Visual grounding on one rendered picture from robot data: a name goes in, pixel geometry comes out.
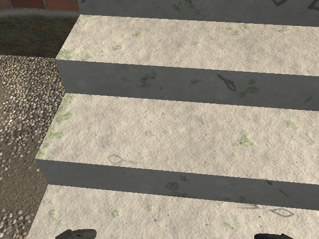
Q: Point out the robot left hand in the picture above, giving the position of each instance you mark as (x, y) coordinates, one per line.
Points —
(78, 234)

